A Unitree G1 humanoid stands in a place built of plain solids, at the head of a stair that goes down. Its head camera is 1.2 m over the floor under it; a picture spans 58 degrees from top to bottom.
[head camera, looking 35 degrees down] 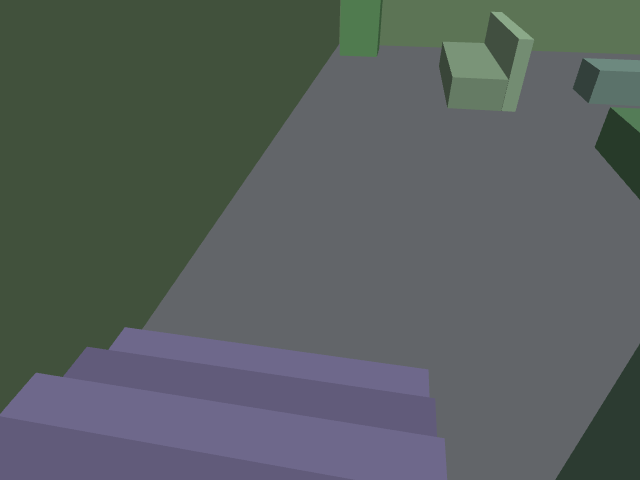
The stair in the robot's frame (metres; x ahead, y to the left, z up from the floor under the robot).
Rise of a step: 0.15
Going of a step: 0.28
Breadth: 1.68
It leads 10 degrees to the right of straight ahead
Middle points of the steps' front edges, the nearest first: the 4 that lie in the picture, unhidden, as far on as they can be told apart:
0.75 0.42 -0.15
1.03 0.37 -0.30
1.30 0.32 -0.45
1.57 0.27 -0.60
